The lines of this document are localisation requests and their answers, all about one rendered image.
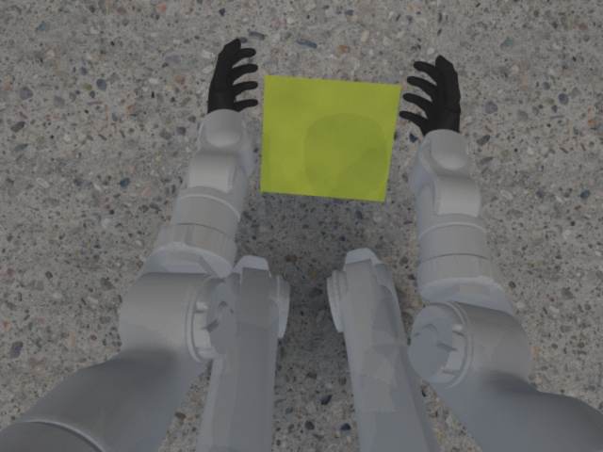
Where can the robot left hand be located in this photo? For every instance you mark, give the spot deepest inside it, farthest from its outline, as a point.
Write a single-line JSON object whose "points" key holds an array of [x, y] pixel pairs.
{"points": [[222, 92]]}

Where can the robot left shin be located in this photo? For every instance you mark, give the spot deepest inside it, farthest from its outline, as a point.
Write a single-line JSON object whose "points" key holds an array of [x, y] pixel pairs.
{"points": [[251, 261]]}

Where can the left robot forearm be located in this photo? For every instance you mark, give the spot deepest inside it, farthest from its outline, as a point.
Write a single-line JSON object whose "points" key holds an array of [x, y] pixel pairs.
{"points": [[201, 234]]}

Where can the right robot upper arm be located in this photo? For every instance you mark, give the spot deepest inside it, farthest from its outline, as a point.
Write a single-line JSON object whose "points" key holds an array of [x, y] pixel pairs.
{"points": [[478, 361]]}

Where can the left robot thigh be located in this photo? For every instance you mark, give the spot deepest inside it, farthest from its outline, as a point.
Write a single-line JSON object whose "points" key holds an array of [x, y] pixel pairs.
{"points": [[238, 411]]}

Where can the left robot upper arm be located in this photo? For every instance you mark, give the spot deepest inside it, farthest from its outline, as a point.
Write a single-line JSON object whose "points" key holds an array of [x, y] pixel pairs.
{"points": [[171, 326]]}

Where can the carton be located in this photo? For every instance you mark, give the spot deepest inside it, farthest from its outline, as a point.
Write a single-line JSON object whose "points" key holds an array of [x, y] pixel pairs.
{"points": [[327, 138]]}

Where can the robot right hand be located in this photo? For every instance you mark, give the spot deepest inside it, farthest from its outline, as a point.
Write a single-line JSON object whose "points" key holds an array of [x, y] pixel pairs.
{"points": [[444, 111]]}

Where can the right robot forearm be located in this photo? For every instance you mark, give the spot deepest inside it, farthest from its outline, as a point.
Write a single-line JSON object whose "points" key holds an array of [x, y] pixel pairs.
{"points": [[451, 232]]}

